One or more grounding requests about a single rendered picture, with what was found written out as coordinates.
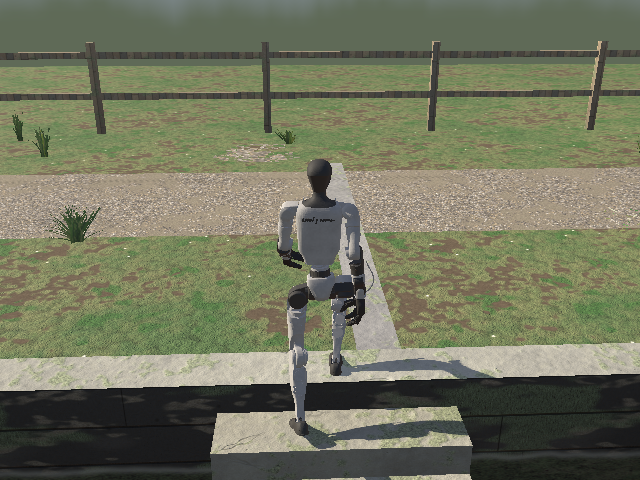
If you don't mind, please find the left robot forearm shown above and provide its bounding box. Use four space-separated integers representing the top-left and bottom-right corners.
277 237 292 260

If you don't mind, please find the robot right upper arm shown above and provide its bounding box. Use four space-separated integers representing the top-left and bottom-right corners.
340 202 361 260

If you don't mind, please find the right robot forearm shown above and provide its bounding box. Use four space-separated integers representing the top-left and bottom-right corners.
349 246 366 299

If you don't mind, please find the robot left upper arm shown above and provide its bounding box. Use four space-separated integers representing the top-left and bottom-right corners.
278 201 299 251

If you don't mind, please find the robot right foot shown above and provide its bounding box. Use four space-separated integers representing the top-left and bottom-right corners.
329 352 343 376

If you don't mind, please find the robot left hand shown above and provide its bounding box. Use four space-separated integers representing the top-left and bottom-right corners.
282 249 304 269

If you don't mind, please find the robot left thigh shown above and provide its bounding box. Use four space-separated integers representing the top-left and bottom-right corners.
287 283 308 368

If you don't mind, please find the robot right hand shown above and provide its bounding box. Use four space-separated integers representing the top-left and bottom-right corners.
340 296 365 326

